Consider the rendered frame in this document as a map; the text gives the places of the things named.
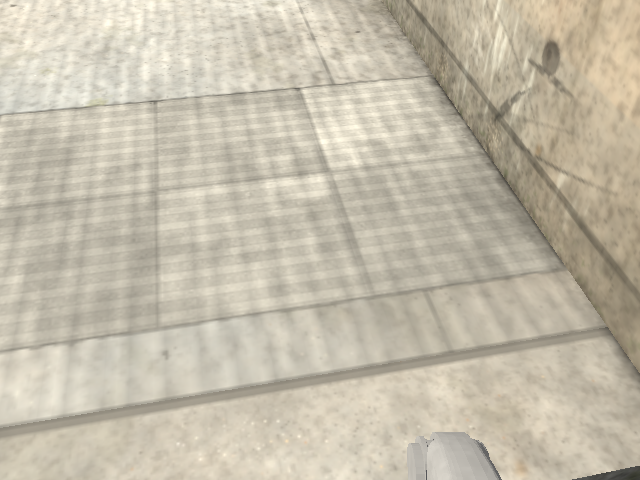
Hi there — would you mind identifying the right robot thigh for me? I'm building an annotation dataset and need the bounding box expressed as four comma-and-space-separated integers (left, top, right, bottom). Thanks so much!
407, 432, 502, 480

